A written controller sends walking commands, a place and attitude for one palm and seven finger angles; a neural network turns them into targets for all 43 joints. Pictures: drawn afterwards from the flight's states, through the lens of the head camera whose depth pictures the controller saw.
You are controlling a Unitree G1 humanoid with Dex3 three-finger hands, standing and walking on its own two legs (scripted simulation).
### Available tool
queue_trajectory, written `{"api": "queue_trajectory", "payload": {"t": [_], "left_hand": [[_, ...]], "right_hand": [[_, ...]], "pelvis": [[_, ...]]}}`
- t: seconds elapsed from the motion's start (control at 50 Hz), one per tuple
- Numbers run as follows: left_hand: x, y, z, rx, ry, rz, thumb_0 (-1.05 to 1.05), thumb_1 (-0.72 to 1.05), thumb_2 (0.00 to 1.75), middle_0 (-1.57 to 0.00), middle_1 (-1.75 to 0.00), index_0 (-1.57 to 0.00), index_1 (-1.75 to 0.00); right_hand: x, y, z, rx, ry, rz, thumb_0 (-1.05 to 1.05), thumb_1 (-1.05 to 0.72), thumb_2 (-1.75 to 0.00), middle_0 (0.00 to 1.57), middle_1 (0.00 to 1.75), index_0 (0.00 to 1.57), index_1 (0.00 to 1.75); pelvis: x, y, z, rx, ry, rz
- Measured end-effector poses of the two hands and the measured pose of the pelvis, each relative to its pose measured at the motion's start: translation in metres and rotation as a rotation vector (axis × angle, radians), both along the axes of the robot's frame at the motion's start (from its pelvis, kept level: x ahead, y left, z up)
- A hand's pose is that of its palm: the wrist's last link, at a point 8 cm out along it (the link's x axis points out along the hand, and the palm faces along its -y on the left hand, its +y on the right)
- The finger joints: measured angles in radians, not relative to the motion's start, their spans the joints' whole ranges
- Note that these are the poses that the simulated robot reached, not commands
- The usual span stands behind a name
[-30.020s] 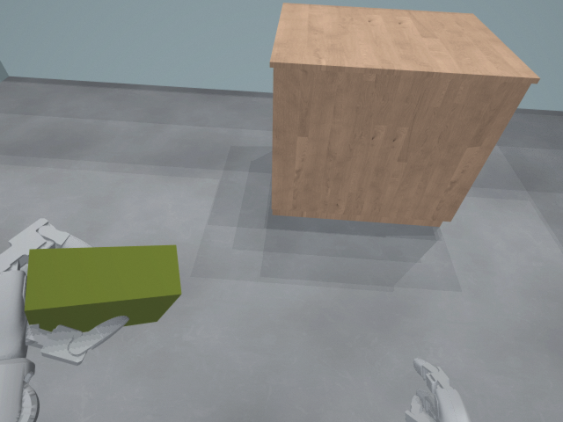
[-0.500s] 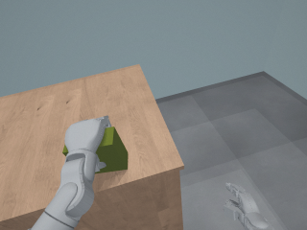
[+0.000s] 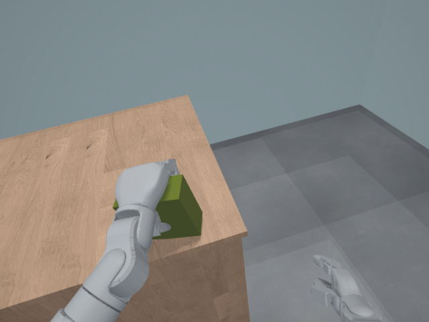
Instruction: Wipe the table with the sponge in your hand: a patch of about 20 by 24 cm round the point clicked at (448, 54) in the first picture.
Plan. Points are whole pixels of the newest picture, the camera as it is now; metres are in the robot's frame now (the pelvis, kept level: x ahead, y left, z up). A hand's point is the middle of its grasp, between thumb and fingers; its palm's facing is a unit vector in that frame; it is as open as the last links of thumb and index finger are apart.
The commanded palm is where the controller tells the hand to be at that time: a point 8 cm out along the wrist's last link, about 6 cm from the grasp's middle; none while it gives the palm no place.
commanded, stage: wipe forward along the third lane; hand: left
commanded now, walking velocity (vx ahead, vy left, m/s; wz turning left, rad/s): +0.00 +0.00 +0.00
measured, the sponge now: (166, 216) +0.30 +0.15 +0.07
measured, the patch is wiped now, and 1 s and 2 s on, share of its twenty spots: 0.95 1.00 1.00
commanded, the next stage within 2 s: wipe back along the third lane in 1.58 s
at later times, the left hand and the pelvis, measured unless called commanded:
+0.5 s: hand (165, 180) +0.35 +0.15 +0.12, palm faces +0.07 -0.09 -0.99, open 9.9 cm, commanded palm +0.32 +0.17 +0.15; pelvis +0.00 -0.01 +0.00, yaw +0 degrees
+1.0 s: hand (163, 163) +0.40 +0.17 +0.12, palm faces -0.01 -0.05 -1.00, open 9.9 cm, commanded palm +0.37 +0.19 +0.15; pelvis +0.00 -0.03 +0.00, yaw -1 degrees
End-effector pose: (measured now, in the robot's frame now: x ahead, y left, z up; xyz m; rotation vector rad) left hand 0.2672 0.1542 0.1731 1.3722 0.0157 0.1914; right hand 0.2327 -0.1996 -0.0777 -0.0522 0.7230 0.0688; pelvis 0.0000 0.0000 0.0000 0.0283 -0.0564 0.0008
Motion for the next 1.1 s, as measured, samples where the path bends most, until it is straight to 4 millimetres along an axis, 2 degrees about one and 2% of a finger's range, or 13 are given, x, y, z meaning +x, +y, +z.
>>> {"api": "queue_trajectory", "payload": {"t": [0.12, 0.28, 0.64, 0.82, 1.1], "left_hand": [[0.009, -0.005, -0.001, 0.019, 0.015, -0.002, -0.02, -0.51, 1.07, -0.70, -1.41, -0.78, -1.31], [0.033, -0.006, -0.001, 0.058, 0.037, 0.037, -0.03, -0.52, 1.08, -0.71, -1.40, -0.79, -1.30], [0.074, -0.005, -0.002, 0.110, 0.111, 0.166, -0.01, -0.53, 1.09, -0.72, -1.40, -0.80, -1.29], [0.098, 0.003, 0.000, 0.121, 0.151, 0.170, 0.00, -0.53, 1.09, -0.72, -1.40, -0.80, -1.30], [0.118, 0.017, -0.002, 0.131, 0.162, 0.170, 0.00, -0.53, 1.09, -0.72, -1.40, -0.79, -1.31]], "right_hand": [[-0.006, -0.005, -0.005, -0.008, 0.021, -0.017, 0.02, -0.90, -0.90, 0.19, 0.30, 0.20, 0.30], [-0.019, -0.012, -0.011, -0.013, 0.052, -0.048, 0.02, -0.90, -0.90, 0.19, 0.30, 0.20, 0.30], [-0.042, -0.045, -0.024, -0.064, 0.124, -0.112, 0.01, -0.90, -0.90, 0.19, 0.30, 0.20, 0.30], [-0.057, -0.056, -0.031, -0.081, 0.156, -0.145, 0.01, -0.90, -0.90, 0.19, 0.30, 0.20, 0.30], [-0.087, -0.075, -0.046, -0.101, 0.250, -0.195, 0.01, -0.90, -0.90, 0.20, 0.30, 0.20, 0.30]], "pelvis": [[-0.002, -0.002, 0.000, 0.001, 0.000, 0.003], [-0.005, -0.006, 0.000, 0.004, 0.013, -0.003], [-0.005, -0.016, -0.001, 0.011, 0.048, -0.002], [-0.002, -0.022, -0.002, 0.011, 0.074, -0.005], [0.003, -0.027, -0.002, 0.012, 0.109, -0.027]]}}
